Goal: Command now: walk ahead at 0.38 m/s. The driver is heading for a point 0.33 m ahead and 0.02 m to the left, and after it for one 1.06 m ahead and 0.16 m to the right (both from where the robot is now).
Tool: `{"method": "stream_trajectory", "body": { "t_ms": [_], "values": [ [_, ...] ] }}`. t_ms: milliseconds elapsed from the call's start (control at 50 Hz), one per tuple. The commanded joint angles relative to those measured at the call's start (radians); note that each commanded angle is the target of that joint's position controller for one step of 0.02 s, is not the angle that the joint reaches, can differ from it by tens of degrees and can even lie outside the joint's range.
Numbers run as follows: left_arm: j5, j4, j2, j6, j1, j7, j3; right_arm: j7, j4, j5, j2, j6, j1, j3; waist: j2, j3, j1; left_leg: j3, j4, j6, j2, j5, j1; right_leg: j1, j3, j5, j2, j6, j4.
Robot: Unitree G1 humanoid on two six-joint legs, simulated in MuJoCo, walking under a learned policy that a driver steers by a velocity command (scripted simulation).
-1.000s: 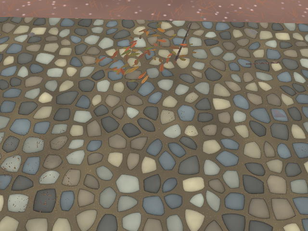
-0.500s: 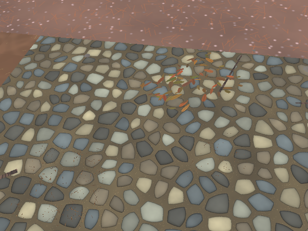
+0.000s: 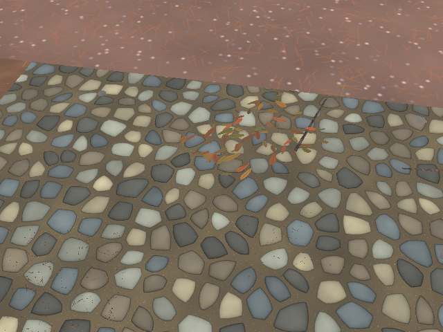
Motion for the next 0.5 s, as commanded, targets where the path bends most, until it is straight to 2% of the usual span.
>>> {"method": "stream_trajectory", "body": {
  "t_ms": [20,40,60,80,100,120,140,160,180,220,240,280,340,380,480,500],
  "values": [
    [-0.006,-0.091,0.039,-0.012,-0.090,-0.010,0.009,0.004,-0.046,0.006,-0.153,-0.024,-0.063,-0.027,0.153,0.102,0.032,-0.143,-0.122,0.165,0.213,0.113,-0.176,0.059,-0.034,0.081,0.004,0.003,-0.117],
    [-0.007,-0.074,0.040,-0.011,-0.037,-0.005,0.013,0.005,-0.047,0.010,-0.162,-0.023,-0.076,-0.029,0.136,0.095,0.062,-0.124,-0.086,0.152,0.211,0.132,-0.237,0.172,-0.051,0.134,0.021,0.000,-0.175],
    [-0.004,-0.041,0.051,-0.012,0.045,0.005,0.023,0.005,-0.044,0.010,-0.159,-0.023,-0.074,-0.027,0.099,0.079,0.097,-0.097,0.001,0.130,0.188,0.249,-0.282,0.298,-0.061,0.164,0.053,-0.001,-0.219],
    [0.004,-0.002,0.082,-0.020,0.154,0.021,0.038,0.005,-0.036,0.008,-0.140,-0.024,-0.053,-0.020,0.035,0.025,0.138,-0.041,0.177,0.102,0.138,0.376,-0.316,0.438,-0.042,0.152,0.056,-0.011,-0.260],
    [0.023,0.021,0.155,-0.033,0.303,0.038,0.057,0.005,-0.057,0.010,-0.097,-0.026,-0.059,-0.004,-0.103,-0.076,0.200,0.039,0.468,0.055,0.063,0.271,-0.402,0.576,0.185,0.053,-0.143,-0.050,-0.358],
    [0.010,0.040,0.284,-0.029,0.378,0.040,0.077,0.001,-0.078,0.023,-0.031,-0.025,0.014,0.008,-0.336,-0.154,0.173,0.103,0.755,0.018,-0.085,-0.240,-0.563,0.619,0.625,0.124,-0.402,-0.172,-0.528],
    [-0.011,0.035,0.217,-0.022,0.290,0.038,0.061,-0.005,-0.065,0.004,-0.096,-0.009,0.001,-0.010,-0.165,-0.071,0.112,-0.002,0.883,0.041,-0.021,-0.250,-0.570,0.488,0.637,0.194,-0.398,-0.198,-0.525],
    [-0.017,0.002,0.146,-0.025,0.173,0.033,0.040,0.002,-0.065,0.002,-0.083,-0.005,-0.035,-0.009,-0.065,0.005,0.073,-0.003,0.911,0.051,0.017,-0.174,-0.563,0.387,0.498,0.308,-0.361,-0.197,-0.498],
    [-0.013,-0.008,0.096,-0.031,0.111,0.030,0.024,0.007,-0.064,0.003,-0.053,-0.004,-0.049,-0.001,-0.029,0.024,0.049,0.009,0.875,0.050,0.048,-0.122,-0.539,0.332,0.377,0.463,-0.310,-0.179,-0.499],
    [-0.009,0.004,0.056,-0.041,0.089,0.035,0.005,0.011,-0.055,-0.006,-0.051,0.008,-0.045,-0.001,-0.072,0.008,0.022,0.043,0.806,0.037,0.066,-0.073,-0.463,0.291,0.213,0.735,-0.239,-0.147,-0.495],
    [-0.006,0.019,0.052,-0.047,0.109,0.037,0.000,0.013,-0.051,-0.006,-0.049,0.015,-0.040,-0.001,-0.081,-0.013,0.016,0.054,0.784,0.032,0.053,-0.056,-0.430,0.287,0.168,0.854,-0.226,-0.147,-0.480],
    [-0.001,0.037,0.054,-0.052,0.129,0.046,-0.006,0.015,-0.050,0.006,-0.033,0.027,-0.052,0.002,-0.077,-0.028,0.005,0.053,0.701,0.022,0.030,-0.032,-0.414,0.289,0.095,0.921,-0.221,-0.147,-0.471],
    [-0.004,0.041,0.076,-0.039,0.116,0.063,-0.005,0.014,-0.093,0.002,-0.025,0.040,-0.160,0.008,-0.105,-0.013,0.018,0.083,0.549,0.017,0.024,0.021,-0.418,0.275,0.034,0.876,-0.220,-0.144,-0.455],
    [-0.006,0.049,0.084,-0.025,0.136,0.069,-0.002,0.018,-0.122,0.002,-0.031,0.047,-0.213,0.009,-0.117,-0.027,0.036,0.112,0.503,0.019,0.024,0.051,-0.404,0.276,0.021,0.834,-0.233,-0.149,-0.441],
    [-0.001,0.053,0.103,0.008,0.143,0.078,0.017,0.031,-0.176,0.000,-0.044,0.061,-0.277,0.002,-0.097,0.005,0.055,0.139,0.420,0.043,0.028,-0.016,-0.399,0.276,0.040,0.611,-0.279,-0.148,-0.385],
    [-0.001,0.059,0.093,0.011,0.151,0.078,0.015,0.030,-0.178,-0.001,-0.037,0.060,-0.275,0.003,-0.086,0.008,0.059,0.134,0.368,0.053,0.023,-0.016,-0.365,0.263,0.058,0.579,-0.277,-0.143,-0.360]
  ]
}}
Velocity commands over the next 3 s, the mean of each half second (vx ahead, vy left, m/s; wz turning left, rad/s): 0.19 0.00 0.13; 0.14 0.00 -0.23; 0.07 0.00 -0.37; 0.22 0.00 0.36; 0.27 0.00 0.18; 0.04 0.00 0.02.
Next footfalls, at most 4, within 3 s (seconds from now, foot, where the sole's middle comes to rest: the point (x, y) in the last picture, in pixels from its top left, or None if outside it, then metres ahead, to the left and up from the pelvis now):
0.08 right None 0.14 -0.12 -0.78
0.56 left None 0.22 0.07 -0.78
1.12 right None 0.27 -0.17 -0.78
1.72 left None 0.29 0.00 -0.78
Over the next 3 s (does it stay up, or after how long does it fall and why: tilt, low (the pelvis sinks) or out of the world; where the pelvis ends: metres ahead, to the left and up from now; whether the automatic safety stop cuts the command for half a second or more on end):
stays up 0.61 -0.11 0.00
